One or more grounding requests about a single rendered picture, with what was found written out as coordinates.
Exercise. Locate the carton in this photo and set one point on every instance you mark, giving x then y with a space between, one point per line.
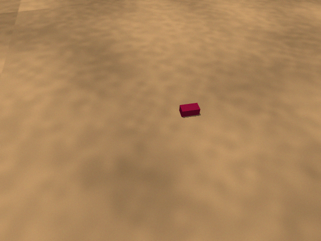
189 109

